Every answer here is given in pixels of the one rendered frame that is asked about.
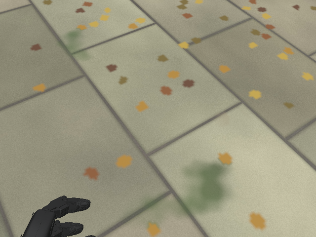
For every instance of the left robot hand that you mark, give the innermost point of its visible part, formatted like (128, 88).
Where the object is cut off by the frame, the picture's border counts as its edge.
(43, 223)

